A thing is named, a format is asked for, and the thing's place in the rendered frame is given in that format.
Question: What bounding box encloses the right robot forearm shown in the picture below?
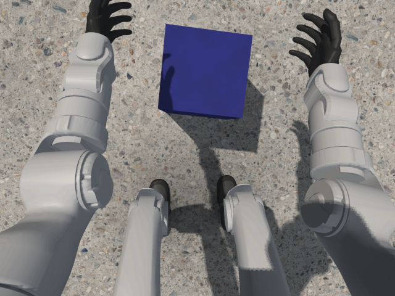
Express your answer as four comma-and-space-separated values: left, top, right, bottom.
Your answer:
304, 63, 388, 195

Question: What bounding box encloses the left robot shin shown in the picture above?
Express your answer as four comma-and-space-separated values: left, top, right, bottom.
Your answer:
128, 188, 163, 216

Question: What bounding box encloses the carton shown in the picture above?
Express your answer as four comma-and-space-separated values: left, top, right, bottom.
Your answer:
158, 24, 252, 120

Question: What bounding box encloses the robot left hand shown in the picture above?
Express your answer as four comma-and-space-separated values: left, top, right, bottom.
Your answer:
85, 0, 132, 43

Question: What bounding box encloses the left robot forearm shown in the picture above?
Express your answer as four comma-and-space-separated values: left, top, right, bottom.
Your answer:
20, 32, 117, 202

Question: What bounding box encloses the robot right hand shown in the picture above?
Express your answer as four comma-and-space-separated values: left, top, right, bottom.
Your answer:
289, 9, 342, 77

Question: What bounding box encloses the robot right thigh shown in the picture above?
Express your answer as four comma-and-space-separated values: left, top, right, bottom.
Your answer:
223, 191, 291, 296

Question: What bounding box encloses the robot right upper arm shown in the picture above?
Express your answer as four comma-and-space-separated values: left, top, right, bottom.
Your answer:
301, 177, 395, 296

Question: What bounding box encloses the robot left upper arm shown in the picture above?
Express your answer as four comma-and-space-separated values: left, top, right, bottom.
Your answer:
0, 149, 114, 296

